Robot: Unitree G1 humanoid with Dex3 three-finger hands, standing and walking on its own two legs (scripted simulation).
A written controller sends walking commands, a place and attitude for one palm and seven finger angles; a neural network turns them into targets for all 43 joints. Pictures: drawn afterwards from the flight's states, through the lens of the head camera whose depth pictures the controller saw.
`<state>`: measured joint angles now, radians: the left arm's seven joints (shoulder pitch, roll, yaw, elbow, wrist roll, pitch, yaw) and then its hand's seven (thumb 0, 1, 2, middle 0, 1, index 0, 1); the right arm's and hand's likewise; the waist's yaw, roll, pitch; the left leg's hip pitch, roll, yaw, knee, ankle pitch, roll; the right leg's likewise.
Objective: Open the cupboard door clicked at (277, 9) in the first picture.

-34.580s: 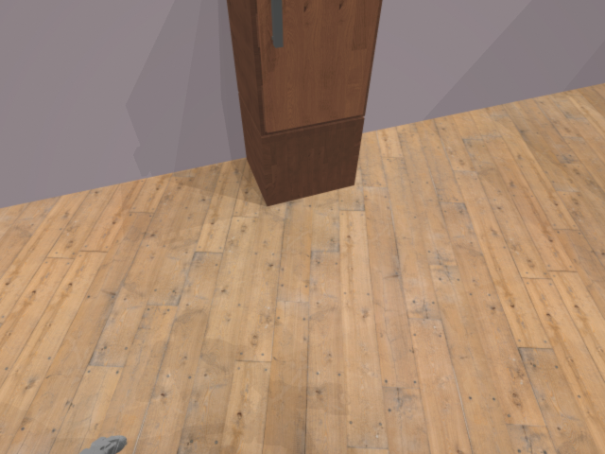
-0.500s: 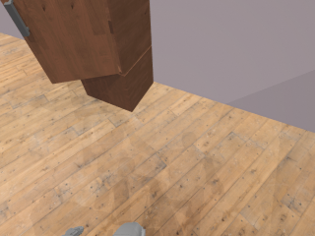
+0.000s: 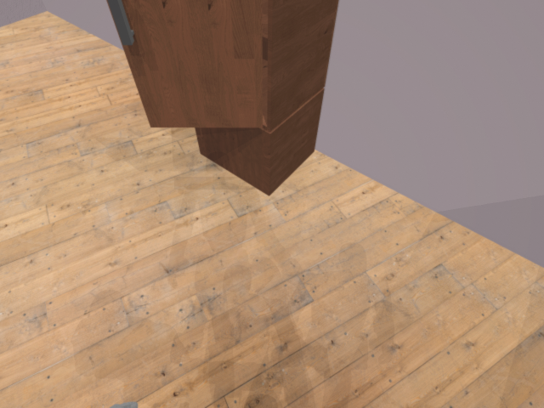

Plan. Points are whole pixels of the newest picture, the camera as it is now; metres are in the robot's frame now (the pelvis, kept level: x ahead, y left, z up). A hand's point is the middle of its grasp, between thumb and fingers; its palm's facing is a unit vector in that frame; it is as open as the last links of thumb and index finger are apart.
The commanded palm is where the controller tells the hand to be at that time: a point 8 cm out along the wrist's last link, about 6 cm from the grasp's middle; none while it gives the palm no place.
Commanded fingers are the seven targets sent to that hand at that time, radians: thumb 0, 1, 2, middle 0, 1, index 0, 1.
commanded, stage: take the last steps up to it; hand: left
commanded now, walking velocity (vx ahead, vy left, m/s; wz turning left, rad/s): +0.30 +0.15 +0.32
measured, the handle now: (122, 13) +1.02 +0.48 +0.07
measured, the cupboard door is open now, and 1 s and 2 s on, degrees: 39 39 39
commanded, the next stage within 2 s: come to a stop and stand still in 1.36 s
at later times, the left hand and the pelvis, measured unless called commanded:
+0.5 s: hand out of the picture +0.02 +0.26 -0.19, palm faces +0.21 -0.96 -0.20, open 7.4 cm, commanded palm none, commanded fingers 0.00 0.90 0.90 -0.20 -0.30 -0.20 -0.30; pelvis +0.10 +0.08 -0.01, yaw +8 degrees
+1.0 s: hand (136, 288) +0.34 +0.29 -0.16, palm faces +0.18 -0.96 -0.20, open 7.3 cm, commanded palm none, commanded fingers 0.00 0.90 0.90 -0.20 -0.30 -0.20 -0.30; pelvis +0.28 +0.11 +0.00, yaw +9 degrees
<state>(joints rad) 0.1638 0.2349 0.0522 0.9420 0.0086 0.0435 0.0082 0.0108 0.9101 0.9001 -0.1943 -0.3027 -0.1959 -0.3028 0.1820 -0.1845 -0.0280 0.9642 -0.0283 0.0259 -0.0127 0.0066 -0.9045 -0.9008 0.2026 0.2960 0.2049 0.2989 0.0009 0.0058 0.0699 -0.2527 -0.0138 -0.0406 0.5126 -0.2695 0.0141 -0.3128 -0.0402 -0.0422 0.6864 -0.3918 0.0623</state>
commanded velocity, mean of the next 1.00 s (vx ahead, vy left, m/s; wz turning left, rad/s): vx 0.30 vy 0.11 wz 0.06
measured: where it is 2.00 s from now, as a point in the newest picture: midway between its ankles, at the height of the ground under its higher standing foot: (221, 313)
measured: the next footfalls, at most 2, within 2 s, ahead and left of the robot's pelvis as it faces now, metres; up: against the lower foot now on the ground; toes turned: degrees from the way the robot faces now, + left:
right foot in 0.04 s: +0.04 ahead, -0.14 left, +0.00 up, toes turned -2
left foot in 0.42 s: +0.15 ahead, +0.19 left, +0.00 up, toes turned +14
